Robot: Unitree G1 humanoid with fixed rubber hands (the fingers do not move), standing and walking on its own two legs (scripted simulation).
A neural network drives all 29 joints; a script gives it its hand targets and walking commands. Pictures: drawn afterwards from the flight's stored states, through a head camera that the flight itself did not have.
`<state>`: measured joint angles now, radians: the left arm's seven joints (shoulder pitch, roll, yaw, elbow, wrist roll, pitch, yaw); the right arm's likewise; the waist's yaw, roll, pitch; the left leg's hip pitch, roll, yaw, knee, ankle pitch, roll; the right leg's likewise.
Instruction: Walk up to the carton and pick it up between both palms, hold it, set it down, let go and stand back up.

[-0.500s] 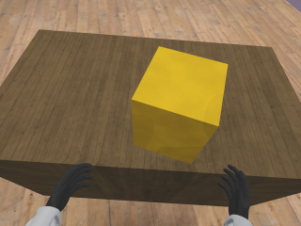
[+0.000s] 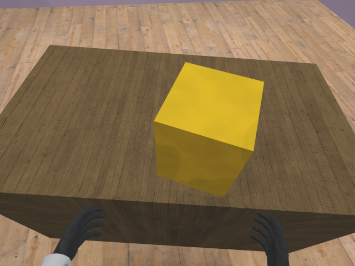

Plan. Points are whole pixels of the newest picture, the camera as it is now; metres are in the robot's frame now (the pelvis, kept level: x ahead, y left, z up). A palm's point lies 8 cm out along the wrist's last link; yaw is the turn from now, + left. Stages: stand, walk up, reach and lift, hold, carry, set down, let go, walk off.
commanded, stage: set down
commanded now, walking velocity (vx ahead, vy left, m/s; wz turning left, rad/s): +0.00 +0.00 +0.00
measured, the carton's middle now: (205, 132) +0.43 -0.04 +0.01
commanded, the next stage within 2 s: let go in 0.92 s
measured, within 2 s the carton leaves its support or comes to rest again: neither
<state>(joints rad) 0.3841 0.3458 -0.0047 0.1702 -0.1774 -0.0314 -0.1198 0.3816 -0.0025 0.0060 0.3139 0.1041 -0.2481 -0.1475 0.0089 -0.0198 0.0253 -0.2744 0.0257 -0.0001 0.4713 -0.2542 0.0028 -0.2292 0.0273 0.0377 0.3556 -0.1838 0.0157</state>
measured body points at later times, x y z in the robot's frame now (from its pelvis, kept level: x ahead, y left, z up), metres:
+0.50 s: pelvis +0.02 -0.01 +0.00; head +0.07 +0.01 +0.45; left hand +0.18 +0.23 -0.05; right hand +0.17 -0.21 -0.06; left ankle -0.01 +0.11 -0.74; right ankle +0.00 -0.14 -0.74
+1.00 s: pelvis +0.02 -0.01 +0.00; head +0.06 +0.00 +0.45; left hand +0.17 +0.24 -0.07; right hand +0.15 -0.21 -0.08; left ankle -0.01 +0.11 -0.74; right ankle +0.00 -0.14 -0.74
